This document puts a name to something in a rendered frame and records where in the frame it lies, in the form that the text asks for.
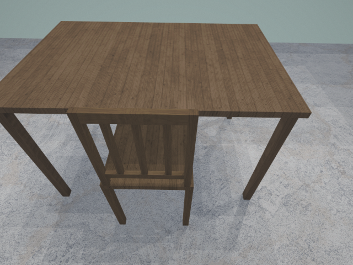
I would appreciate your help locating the chair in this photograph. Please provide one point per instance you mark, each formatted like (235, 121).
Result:
(151, 149)

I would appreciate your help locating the table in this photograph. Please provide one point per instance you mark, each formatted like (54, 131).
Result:
(223, 70)

